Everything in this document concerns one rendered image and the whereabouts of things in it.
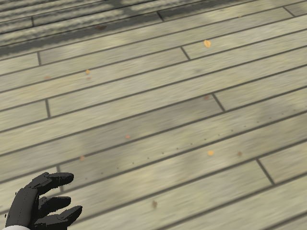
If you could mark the left robot hand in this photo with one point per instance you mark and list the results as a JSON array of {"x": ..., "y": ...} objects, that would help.
[{"x": 30, "y": 211}]

